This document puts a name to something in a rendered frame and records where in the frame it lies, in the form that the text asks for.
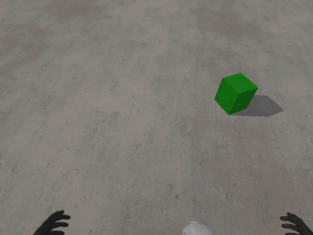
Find robot right thigh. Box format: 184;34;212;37
182;223;213;235

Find left robot hand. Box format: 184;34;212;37
33;210;70;235

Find right robot hand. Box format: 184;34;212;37
280;212;313;235

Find carton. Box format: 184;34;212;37
214;72;258;115

